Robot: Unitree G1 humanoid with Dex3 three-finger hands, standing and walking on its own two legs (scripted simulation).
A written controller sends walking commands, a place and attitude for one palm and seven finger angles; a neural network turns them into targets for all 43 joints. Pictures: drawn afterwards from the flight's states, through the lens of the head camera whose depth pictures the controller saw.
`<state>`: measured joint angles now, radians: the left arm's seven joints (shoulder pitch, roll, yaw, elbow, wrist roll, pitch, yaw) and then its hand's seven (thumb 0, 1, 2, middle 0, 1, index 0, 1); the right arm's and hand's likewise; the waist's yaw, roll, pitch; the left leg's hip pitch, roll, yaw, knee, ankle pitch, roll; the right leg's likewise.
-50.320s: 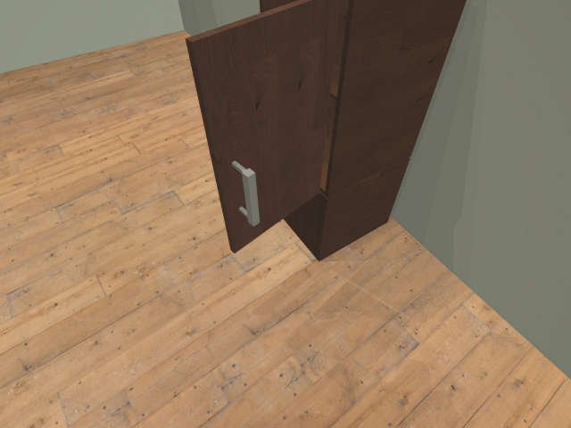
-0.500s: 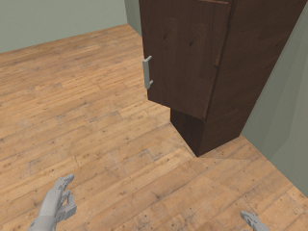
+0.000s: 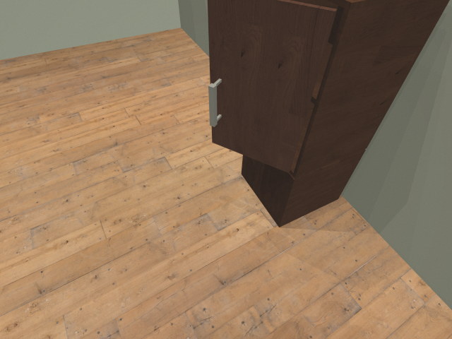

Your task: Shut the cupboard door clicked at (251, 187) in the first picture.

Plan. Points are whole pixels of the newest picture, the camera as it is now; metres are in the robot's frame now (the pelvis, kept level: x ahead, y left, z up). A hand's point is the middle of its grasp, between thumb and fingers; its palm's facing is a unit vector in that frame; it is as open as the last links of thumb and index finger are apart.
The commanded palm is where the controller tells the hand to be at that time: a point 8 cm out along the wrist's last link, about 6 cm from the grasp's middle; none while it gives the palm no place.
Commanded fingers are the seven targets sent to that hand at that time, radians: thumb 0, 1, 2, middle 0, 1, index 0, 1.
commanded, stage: let the arm hang, fingers relaxed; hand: left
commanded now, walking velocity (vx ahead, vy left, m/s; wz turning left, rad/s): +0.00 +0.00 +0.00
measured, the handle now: (216, 103) +0.89 +0.08 -0.11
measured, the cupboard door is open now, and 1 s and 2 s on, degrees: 34 34 34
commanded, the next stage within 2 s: look to check the result in 0.44 s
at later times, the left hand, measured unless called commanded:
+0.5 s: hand out of the picture -0.02 +0.16 -0.18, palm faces +0.02 -0.99 -0.16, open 7.3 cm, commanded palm none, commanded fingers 0.00 0.90 0.90 -0.20 -0.30 -0.20 -0.30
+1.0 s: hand out of the picture +0.02 +0.19 -0.17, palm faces +0.00 -0.97 -0.23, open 7.3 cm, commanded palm none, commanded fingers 0.00 0.90 0.90 -0.20 -0.30 -0.20 -0.30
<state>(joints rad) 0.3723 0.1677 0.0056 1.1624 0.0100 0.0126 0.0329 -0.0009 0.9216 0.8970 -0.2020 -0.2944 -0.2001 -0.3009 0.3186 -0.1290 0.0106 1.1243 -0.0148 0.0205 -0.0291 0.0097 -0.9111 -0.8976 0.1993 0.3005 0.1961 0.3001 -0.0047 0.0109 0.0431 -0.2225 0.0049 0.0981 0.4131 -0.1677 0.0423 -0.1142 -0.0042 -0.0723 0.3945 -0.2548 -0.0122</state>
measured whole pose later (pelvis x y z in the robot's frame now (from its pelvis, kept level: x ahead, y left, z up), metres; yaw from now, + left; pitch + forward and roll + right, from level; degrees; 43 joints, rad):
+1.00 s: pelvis +0.01 +0.00 +0.00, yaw -1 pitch -1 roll +0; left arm 0.25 0.20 0.01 1.14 0.02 -0.01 0.03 0.00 0.91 0.90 -0.20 -0.29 -0.20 -0.30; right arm 0.23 -0.20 -0.01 1.12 -0.01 0.00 -0.03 0.01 -0.91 -0.90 0.20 0.30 0.20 0.30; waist -0.01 0.00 0.04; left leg -0.18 0.00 0.11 0.38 -0.17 0.04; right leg -0.08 -0.01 -0.06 0.36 -0.26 -0.01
